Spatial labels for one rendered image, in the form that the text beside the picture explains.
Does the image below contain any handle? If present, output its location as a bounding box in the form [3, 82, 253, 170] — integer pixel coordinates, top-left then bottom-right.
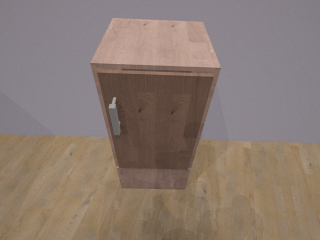
[108, 97, 121, 135]

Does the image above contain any cupboard door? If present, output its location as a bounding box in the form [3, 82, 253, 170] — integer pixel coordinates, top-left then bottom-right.
[97, 69, 214, 170]

